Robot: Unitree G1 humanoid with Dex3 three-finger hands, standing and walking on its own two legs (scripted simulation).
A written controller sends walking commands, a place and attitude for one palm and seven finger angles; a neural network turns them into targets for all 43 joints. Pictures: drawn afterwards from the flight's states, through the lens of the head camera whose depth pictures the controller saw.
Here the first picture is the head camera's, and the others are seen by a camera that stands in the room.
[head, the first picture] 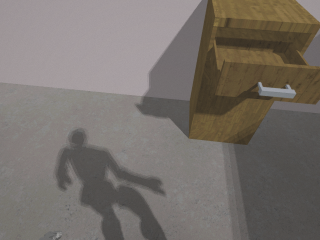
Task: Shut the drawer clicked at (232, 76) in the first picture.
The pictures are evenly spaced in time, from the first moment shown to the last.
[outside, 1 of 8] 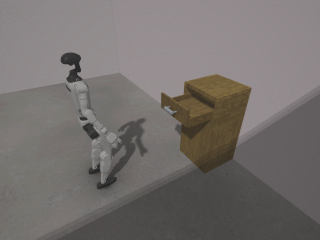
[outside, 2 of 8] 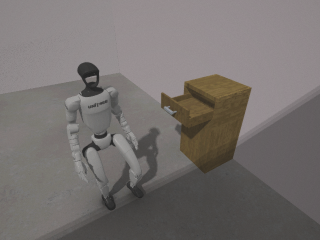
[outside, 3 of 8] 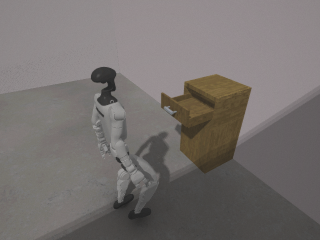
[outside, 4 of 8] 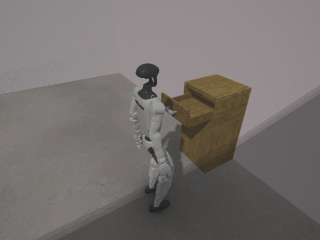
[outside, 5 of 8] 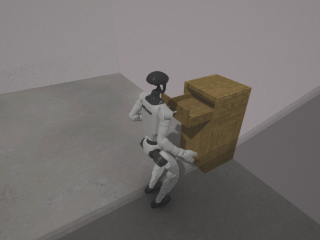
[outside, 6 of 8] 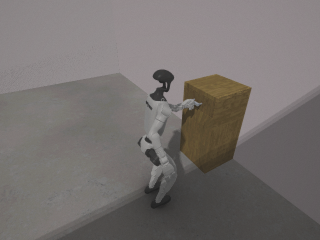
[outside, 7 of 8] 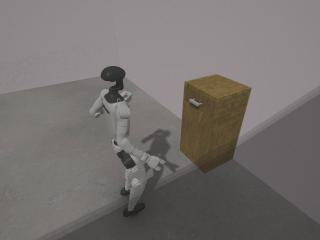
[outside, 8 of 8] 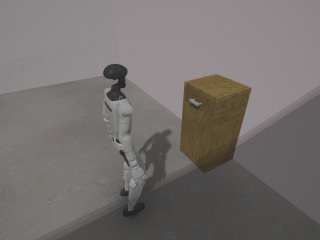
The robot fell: no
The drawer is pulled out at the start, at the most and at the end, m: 0.30 0.30 0.00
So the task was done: yes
